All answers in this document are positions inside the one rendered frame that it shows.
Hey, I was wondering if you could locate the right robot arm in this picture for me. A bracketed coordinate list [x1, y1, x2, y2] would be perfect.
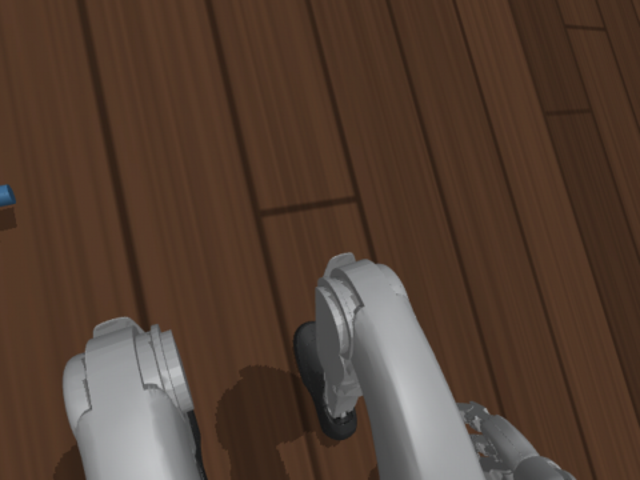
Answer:
[513, 456, 576, 480]

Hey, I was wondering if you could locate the left robot foot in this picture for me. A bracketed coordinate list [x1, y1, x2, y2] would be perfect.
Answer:
[187, 410, 208, 480]

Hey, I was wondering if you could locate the bottle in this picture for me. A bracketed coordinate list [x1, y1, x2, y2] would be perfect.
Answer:
[0, 184, 16, 207]

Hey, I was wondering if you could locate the right robot foot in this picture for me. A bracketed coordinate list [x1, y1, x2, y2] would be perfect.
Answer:
[293, 321, 357, 440]

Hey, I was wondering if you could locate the right robot hand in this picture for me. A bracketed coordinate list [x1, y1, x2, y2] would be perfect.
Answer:
[456, 401, 540, 480]

